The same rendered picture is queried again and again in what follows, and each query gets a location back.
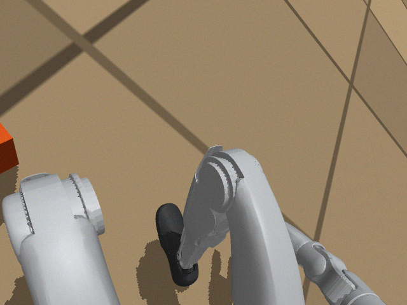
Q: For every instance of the carton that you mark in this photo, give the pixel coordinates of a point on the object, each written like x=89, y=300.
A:
x=8, y=155

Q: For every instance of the right robot arm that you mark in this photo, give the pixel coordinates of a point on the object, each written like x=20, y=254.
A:
x=329, y=273

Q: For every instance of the right robot foot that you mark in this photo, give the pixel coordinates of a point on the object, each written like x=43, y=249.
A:
x=169, y=224

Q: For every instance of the right robot hand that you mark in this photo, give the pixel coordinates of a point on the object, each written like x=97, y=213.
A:
x=298, y=239

